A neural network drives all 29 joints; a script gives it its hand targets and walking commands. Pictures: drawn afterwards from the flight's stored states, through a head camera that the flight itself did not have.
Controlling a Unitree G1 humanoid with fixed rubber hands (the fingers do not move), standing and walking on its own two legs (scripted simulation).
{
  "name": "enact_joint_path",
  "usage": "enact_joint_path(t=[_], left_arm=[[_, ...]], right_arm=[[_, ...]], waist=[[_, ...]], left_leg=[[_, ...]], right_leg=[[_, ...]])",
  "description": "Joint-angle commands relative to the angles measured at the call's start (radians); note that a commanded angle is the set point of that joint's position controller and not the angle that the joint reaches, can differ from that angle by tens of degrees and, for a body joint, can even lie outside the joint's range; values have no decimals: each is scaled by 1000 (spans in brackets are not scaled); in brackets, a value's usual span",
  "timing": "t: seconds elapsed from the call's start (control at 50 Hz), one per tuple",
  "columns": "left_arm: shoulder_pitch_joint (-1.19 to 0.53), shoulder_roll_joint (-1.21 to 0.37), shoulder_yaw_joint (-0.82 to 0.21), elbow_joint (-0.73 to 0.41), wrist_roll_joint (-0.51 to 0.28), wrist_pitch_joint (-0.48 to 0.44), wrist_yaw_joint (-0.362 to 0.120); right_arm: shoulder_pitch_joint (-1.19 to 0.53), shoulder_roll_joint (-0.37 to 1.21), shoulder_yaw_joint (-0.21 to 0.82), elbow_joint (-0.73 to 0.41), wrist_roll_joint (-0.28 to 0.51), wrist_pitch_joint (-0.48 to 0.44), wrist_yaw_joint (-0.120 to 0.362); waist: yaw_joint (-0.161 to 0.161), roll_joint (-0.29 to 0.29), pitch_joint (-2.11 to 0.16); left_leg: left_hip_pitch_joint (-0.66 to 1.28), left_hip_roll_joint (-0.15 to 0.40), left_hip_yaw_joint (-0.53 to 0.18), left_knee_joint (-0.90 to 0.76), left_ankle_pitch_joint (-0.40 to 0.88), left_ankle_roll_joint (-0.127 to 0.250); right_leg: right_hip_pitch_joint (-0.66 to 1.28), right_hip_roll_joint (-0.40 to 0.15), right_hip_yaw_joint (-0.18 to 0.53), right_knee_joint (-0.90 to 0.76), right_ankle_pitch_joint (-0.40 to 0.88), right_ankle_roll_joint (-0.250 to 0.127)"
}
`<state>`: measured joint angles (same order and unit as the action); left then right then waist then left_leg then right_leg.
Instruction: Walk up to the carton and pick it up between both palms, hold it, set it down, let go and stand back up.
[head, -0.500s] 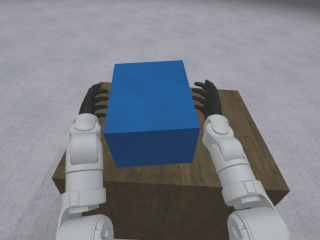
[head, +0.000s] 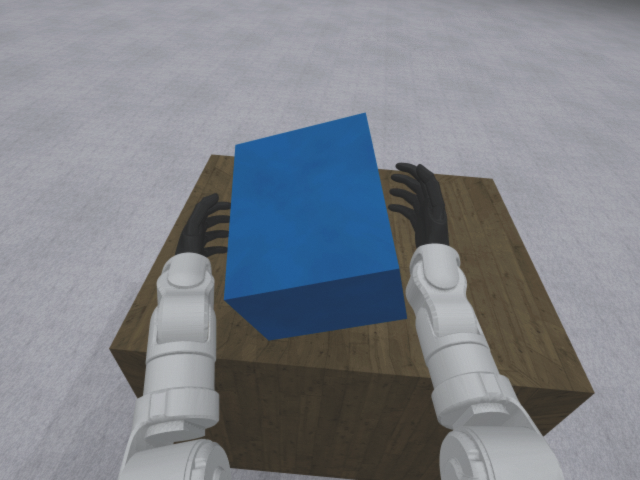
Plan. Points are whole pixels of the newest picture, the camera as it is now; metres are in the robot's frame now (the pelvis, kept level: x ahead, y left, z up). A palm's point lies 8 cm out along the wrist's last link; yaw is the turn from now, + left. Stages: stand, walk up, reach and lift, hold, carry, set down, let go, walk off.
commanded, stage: set down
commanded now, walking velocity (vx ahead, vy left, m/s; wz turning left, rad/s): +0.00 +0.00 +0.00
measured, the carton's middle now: (316, 227) +0.44 +0.00 +0.10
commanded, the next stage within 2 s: none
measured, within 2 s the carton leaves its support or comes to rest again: neither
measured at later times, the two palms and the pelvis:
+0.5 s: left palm (194, 253) +0.37 +0.16 +0.11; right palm (419, 244) +0.36 -0.13 +0.14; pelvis +0.02 +0.01 +0.00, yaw -1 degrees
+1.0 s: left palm (213, 262) +0.40 +0.15 +0.07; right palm (419, 253) +0.38 -0.14 +0.10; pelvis +0.02 +0.01 +0.00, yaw -2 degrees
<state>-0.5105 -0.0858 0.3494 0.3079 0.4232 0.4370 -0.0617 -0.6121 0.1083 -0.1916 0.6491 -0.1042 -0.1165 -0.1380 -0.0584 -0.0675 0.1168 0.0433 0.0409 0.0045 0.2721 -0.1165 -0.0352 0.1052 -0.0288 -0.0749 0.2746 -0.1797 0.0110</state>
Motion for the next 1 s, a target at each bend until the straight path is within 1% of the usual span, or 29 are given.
enact_joint_path(t=[0.0,0.04,0.06,0.08,0.18,0.22,0.28,0.32,0.34,0.36,0.38,0.4,0.42,0.44,0.48,0.5,0.54,0.58,0.64,0.66,0.7,0.72,0.74,0.82,0.84,0.88,0.92,0.96,0.98], left_arm=[[-691,-486,-488,-175,-132,-199,-130],[-679,-500,-500,-159,-137,-222,-121],[-701,-491,-495,-142,-133,-231,-118],[-692,-494,-491,-147,-130,-237,-116],[-619,-464,-464,-130,-128,-240,-124],[-606,-444,-465,-141,-133,-237,-128],[-583,-444,-453,-141,-122,-224,-135],[-587,-444,-454,-134,-127,-221,-137],[-569,-436,-429,-117,-113,-214,-141],[-594,-450,-454,-124,-126,-216,-143],[-607,-458,-460,-137,-131,-221,-140],[-606,-464,-465,-121,-131,-219,-141],[-620,-464,-461,-113,-130,-226,-139],[-617,-465,-449,-97,-114,-223,-138],[-662,-472,-456,-62,-119,-239,-131],[-689,-486,-455,-56,-118,-253,-128],[-700,-504,-458,-19,-124,-269,-118],[-761,-532,-471,8,-125,-302,-104],[-787,-525,-415,87,-108,-344,-89],[-779,-528,-386,116,-90,-355,-87],[-786,-531,-354,158,-76,-380,-86],[-807,-522,-339,181,-78,-390,-85],[-808,-517,-310,205,-66,-406,-86],[-759,-515,-248,295,-49,-453,-83],[-794,-502,-242,301,-55,-469,-83],[-767,-483,-205,325,-40,-481,-86],[-758,-491,-205,345,-41,-496,-88],[-778,-505,-229,315,-58,-526,-78],[-793,-508,-227,337,-58,-538,-75]], right_arm=[[-521,400,326,-96,-5,-112,98],[-526,416,355,-111,-3,-134,93],[-526,424,351,-86,1,-133,91],[-535,433,374,-104,13,-141,89],[-505,442,454,-129,47,-142,73],[-475,444,482,-122,66,-136,67],[-480,428,484,-146,74,-136,64],[-466,400,457,-125,66,-134,64],[-469,402,448,-120,62,-132,66],[-475,393,440,-133,50,-135,66],[-463,389,420,-109,44,-133,70],[-492,379,405,-131,40,-140,70],[-462,374,388,-83,27,-134,74],[-485,371,363,-97,16,-138,78],[-493,359,311,-46,-13,-140,87],[-488,377,284,-11,-38,-145,93],[-523,376,245,-19,-61,-156,102],[-541,382,205,16,-100,-169,112],[-542,404,147,93,-142,-181,131],[-550,420,146,108,-150,-185,136],[-570,432,133,123,-171,-197,145],[-572,435,115,140,-189,-196,143],[-577,449,118,147,-202,-202,145],[-583,489,129,170,-213,-223,151],[-566,493,117,195,-226,-222,148],[-538,500,113,232,-225,-217,149],[-548,503,100,224,-237,-226,147],[-538,517,127,232,-230,-248,146],[-546,524,110,248,-236,-253,145]], waist=[[-32,108,-439],[-23,96,-477],[-26,105,-458],[-9,98,-471],[25,50,-470],[21,43,-467],[28,44,-430],[7,50,-401],[20,39,-367],[4,39,-379],[-10,62,-373],[-12,60,-364],[-16,72,-338],[-14,83,-340],[-27,112,-331],[-30,116,-349],[-28,111,-386],[-44,131,-441],[-27,134,-479],[-3,134,-461],[14,122,-488],[12,103,-508],[30,95,-514],[68,65,-537],[57,50,-539],[69,34,-494],[56,43,-499],[62,48,-538],[56,63,-537]], left_leg=[[145,-55,102,11,242,-9],[139,-60,103,23,291,-11],[123,-63,102,21,274,-12],[119,-66,103,26,289,-12],[97,-74,104,28,302,-1],[98,-75,96,28,310,2],[112,-68,93,23,305,-4],[132,-64,90,15,295,-9],[122,-62,93,5,271,-5],[126,-60,93,8,279,-10],[145,-58,93,9,288,-16],[154,-52,91,12,284,-16],[163,-50,90,7,269,-20],[165,-49,94,1,257,-19],[157,-45,89,-3,225,-25],[139,-45,96,-9,207,-26],[144,-36,94,-12,177,-26],[144,-36,92,-3,190,-39],[120,-39,103,5,186,-36],[105,-39,112,-1,174,-31],[83,-40,121,-1,187,-26],[64,-43,123,1,185,-21],[42,-47,135,-5,170,-15],[-15,-54,151,-4,212,-3],[-29,-57,149,-9,194,-1],[-38,-58,152,-7,214,3],[-37,-59,151,-8,212,0],[-24,-56,146,12,282,-12],[-38,-56,147,17,291,-16]], right_leg=[[26,54,-76,-23,230,38],[59,51,-67,-7,344,48],[59,46,-60,-7,349,49],[84,44,-53,1,402,54],[176,24,-34,21,570,77],[190,20,-30,26,624,81],[166,25,-36,14,577,74],[124,32,-52,-2,511,64],[119,32,-50,-13,473,63],[107,39,-63,-15,452,58],[82,38,-66,-21,423,52],[52,46,-70,-30,381,49],[33,51,-74,-39,327,40],[12,49,-78,-47,293,39],[-26,51,-83,-59,207,25],[-40,50,-87,-62,167,21],[-60,54,-90,-67,138,16],[-94,60,-99,-63,135,10],[-116,58,-92,-66,132,11],[-108,54,-85,-62,131,14],[-85,53,-85,-54,159,21],[-68,51,-79,-48,186,23],[-54,48,-75,-49,181,28],[30,42,-49,-27,293,37],[36,42,-48,-22,298,37],[60,42,-43,-15,334,46],[63,39,-41,-15,349,45],[67,43,-40,0,421,43],[51,42,-37,-1,419,40]])
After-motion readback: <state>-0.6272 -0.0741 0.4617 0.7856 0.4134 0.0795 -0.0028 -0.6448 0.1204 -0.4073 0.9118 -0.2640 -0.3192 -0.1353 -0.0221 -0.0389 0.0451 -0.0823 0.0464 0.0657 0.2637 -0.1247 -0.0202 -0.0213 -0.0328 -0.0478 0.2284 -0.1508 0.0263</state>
